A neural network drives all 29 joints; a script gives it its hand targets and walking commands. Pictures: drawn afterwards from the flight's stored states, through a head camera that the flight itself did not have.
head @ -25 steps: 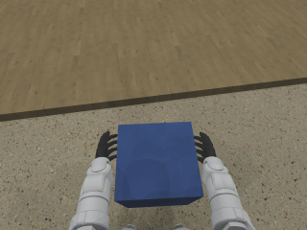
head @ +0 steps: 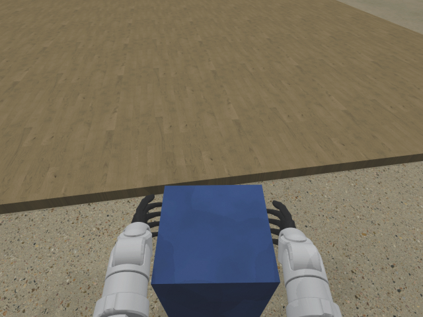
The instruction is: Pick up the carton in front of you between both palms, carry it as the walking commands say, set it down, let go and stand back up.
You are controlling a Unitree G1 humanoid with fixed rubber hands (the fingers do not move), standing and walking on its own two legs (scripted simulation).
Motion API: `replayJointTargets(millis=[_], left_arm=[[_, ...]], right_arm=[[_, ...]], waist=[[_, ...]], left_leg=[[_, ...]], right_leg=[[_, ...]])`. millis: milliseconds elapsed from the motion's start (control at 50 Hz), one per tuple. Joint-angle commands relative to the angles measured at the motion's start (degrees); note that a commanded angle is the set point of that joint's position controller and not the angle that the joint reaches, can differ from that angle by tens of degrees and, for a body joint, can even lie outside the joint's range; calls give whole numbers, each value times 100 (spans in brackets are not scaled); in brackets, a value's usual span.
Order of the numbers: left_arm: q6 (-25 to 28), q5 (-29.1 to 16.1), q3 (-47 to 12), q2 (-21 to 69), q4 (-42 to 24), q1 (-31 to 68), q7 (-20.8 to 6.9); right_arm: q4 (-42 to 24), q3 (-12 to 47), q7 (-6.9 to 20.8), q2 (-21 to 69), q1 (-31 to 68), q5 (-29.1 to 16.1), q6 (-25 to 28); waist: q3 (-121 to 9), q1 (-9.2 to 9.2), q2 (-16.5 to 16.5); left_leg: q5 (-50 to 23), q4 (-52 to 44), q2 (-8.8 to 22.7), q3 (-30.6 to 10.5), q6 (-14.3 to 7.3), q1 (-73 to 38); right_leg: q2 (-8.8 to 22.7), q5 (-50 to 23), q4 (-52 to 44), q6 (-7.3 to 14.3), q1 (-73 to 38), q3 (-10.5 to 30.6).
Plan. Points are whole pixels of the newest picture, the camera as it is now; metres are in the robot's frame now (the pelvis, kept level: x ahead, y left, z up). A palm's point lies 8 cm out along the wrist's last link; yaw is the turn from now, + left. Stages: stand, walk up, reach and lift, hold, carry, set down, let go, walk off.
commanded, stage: reach and lift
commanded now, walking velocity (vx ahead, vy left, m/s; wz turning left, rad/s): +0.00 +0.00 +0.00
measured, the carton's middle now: (213, 254) +0.29 +0.00 -0.06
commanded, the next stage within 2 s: hold in 0.82 s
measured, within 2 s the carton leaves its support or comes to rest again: neither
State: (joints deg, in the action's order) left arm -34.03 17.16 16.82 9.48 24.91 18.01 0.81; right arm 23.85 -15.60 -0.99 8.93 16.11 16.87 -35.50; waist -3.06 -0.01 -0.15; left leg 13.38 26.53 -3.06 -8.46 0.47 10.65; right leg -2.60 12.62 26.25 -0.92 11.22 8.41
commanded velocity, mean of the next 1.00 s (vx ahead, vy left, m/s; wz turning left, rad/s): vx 0.00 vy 0.00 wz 0.00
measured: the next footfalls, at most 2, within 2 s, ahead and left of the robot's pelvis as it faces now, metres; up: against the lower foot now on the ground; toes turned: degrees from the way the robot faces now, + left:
none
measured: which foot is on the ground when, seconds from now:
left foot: down 0.00-1.00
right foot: down 0.00-1.00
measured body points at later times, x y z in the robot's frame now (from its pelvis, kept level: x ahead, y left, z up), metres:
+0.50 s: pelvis +0.00 +0.00 +0.00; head -0.03 -0.01 +0.45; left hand +0.31 +0.15 +0.03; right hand +0.31 -0.15 +0.02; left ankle +0.01 +0.13 -0.74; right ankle +0.02 -0.13 -0.74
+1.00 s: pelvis +0.01 +0.00 +0.01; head -0.04 +0.00 +0.45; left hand +0.31 +0.15 +0.06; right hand +0.30 -0.15 +0.05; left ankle +0.01 +0.13 -0.74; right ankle +0.02 -0.13 -0.74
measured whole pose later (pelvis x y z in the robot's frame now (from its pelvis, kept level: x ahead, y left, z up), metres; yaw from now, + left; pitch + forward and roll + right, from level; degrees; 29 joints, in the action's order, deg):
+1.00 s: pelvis +0.01 +0.00 +0.01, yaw +0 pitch -6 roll +0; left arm -41.7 15.6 12.9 8.8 14.7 15.6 0.6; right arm 13.9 -11.1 -1.3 8.4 13.9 15.4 -43.6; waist -1.8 -0.2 -0.2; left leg 11.2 19.9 -2.3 -8.0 0.4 2.8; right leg -2.1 10.5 19.7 -0.7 3.3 7.9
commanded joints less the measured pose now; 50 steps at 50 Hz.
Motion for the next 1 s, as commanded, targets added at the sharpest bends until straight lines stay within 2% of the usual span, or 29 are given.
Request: replayJointTargets(millis=[0,140,280,520,780,880,920,980], left_arm=[[56,-1292,-2977,5762,273,2786,-1564],[36,-1261,-2960,5712,326,2985,-1596],[-32,-1247,-2957,5590,200,2830,-1605],[-197,-1386,-3147,5510,-263,2315,-1584],[-404,-1487,-3262,5514,-546,2168,-1555],[-561,-1742,-3648,5591,-1031,2173,-1527],[-694,-1715,-3591,5499,-1052,2087,-1501],[-829,-1534,-3289,5328,-797,2048,-1502]], right_arm=[[-238,3077,1594,5521,3543,-1445,285],[-163,3054,1575,5558,3677,-1386,249],[-257,3053,1535,5548,3469,-1384,161],[-737,3259,1489,5487,2968,-1547,-6],[-1053,3339,1511,5360,2877,-1621,-194],[-1547,3744,1504,5423,2930,-1875,-350],[-1567,3696,1478,5326,2839,-1853,-480],[-1305,3383,1474,5154,2771,-1680,-609]], waist=[[-1085,-29,-36],[-1200,-11,19],[-1223,-15,33],[-1307,-21,33],[-1154,-4,-19],[-1452,-27,-25],[-1279,-28,-18],[-728,-7,-17]], left_leg=[[-363,-458,-157,388,-7,-101],[-279,-492,-165,438,-13,-171],[-587,-572,-198,470,-1,-307],[-1367,-674,-247,441,45,-634],[-1510,-762,-238,401,77,-787],[-1912,-790,-226,358,99,-1053],[-1817,-853,-223,366,106,-1045],[-1188,-968,-211,416,91,-840]], right_leg=[[-234,-222,-375,77,-366,-458],[-225,-186,-424,44,-480,-465],[-228,-531,-522,4,-665,-457],[-265,-1350,-635,-41,-992,-416],[-297,-1340,-714,-16,-1027,-430],[-309,-1675,-757,-29,-1243,-404],[-303,-1582,-813,-27,-1245,-403],[-286,-982,-911,1,-1059,-434]])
